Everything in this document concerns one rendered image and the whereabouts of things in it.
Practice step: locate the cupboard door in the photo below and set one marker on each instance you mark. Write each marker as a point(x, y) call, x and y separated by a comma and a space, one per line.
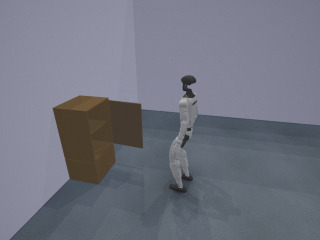
point(126, 123)

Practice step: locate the left robot upper arm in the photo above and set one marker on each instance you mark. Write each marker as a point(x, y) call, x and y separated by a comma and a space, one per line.
point(183, 104)

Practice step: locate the left robot hand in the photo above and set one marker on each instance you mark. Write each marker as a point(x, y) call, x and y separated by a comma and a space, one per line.
point(176, 149)

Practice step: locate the robot head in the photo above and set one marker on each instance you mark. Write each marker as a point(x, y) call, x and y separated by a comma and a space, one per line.
point(188, 80)

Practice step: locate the left robot shin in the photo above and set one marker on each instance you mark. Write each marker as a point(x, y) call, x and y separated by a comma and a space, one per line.
point(176, 172)

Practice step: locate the right robot upper arm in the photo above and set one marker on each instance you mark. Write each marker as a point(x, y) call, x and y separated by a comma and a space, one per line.
point(197, 110)

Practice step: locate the left robot forearm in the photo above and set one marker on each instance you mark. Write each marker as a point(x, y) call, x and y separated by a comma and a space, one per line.
point(182, 132)

